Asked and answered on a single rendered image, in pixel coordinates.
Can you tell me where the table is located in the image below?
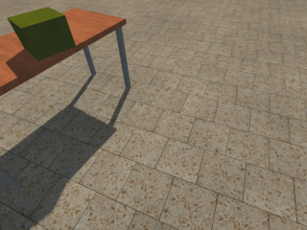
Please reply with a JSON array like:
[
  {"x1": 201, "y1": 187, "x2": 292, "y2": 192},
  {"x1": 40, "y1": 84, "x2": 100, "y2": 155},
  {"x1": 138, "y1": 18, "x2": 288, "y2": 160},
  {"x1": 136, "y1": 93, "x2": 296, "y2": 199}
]
[{"x1": 0, "y1": 8, "x2": 130, "y2": 190}]

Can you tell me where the carton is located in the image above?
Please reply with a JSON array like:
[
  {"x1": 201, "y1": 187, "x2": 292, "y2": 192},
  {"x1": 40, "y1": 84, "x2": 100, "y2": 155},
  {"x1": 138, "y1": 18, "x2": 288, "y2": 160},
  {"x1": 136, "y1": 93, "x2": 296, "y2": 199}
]
[{"x1": 8, "y1": 7, "x2": 76, "y2": 61}]

